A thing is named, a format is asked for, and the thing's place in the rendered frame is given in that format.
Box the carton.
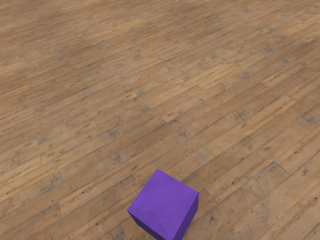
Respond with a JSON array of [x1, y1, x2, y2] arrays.
[[127, 169, 199, 240]]

